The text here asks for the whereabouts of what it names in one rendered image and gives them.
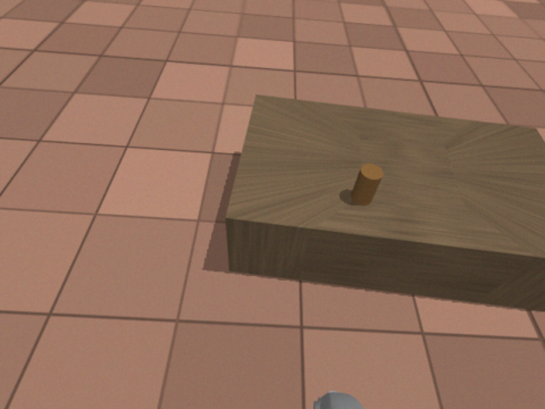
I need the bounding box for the can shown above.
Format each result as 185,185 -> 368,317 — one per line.
351,164 -> 383,205

